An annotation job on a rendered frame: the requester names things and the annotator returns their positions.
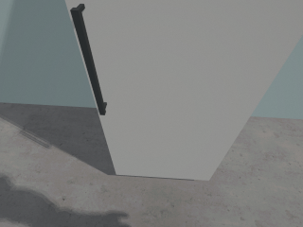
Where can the handle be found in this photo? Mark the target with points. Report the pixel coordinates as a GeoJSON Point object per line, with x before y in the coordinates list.
{"type": "Point", "coordinates": [87, 55]}

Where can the fridge door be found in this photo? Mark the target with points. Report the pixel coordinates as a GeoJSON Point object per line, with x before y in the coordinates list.
{"type": "Point", "coordinates": [182, 77]}

